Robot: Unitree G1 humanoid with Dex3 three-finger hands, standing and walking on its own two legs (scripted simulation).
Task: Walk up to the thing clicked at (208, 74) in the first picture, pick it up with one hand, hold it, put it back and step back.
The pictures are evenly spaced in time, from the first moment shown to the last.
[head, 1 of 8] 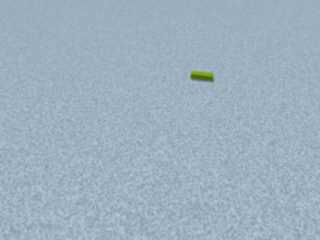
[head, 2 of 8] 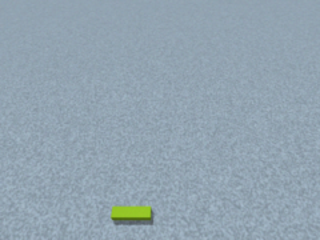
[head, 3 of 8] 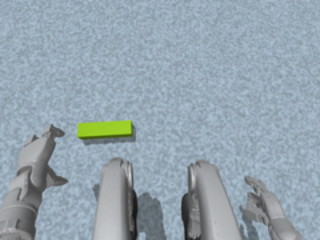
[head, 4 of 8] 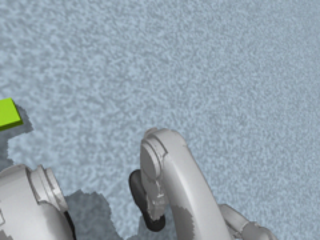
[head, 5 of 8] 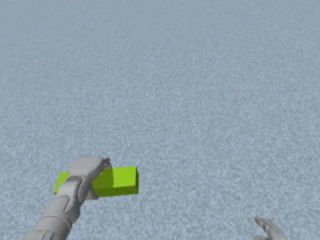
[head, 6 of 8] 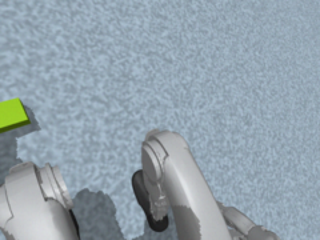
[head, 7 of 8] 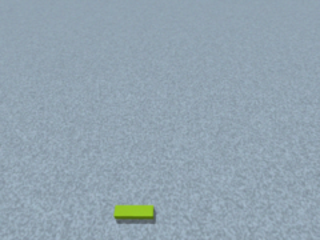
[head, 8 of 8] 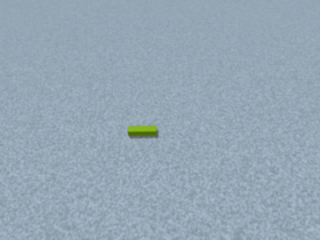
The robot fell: no
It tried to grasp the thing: yes
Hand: left
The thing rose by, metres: 0.68
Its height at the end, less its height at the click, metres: +0.00
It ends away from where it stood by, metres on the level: 0.01
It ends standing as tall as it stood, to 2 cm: yes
